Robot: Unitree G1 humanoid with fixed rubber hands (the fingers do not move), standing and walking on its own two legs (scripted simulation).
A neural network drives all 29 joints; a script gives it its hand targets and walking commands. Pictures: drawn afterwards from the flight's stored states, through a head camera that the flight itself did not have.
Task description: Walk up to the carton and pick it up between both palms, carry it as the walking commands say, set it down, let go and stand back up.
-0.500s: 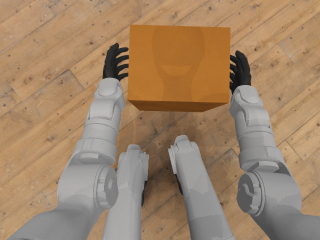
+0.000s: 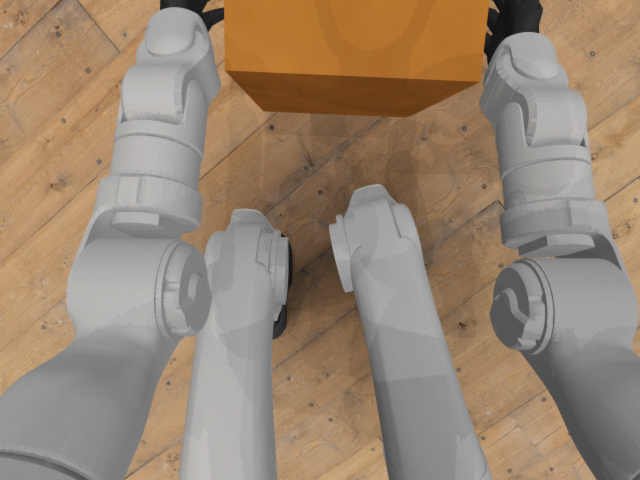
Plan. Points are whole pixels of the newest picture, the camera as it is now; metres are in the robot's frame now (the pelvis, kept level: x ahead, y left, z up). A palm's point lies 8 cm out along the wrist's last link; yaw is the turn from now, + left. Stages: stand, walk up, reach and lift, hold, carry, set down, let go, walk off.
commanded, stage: set down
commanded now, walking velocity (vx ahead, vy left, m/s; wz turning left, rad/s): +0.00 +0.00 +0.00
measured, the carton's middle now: (345, 24) +0.54 -0.09 -0.20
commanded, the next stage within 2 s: none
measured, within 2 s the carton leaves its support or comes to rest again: rests again in 0.90 s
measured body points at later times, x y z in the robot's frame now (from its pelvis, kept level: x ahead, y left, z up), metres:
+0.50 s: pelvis +0.02 +0.00 -0.06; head +0.37 -0.04 +0.20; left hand +0.57 +0.07 -0.22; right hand +0.52 -0.24 -0.22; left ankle +0.15 +0.10 -0.42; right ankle +0.17 -0.11 -0.42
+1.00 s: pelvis +0.03 +0.00 -0.08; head +0.38 -0.03 +0.18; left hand +0.58 +0.07 -0.25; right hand +0.53 -0.24 -0.25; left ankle +0.15 +0.10 -0.42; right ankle +0.17 -0.11 -0.42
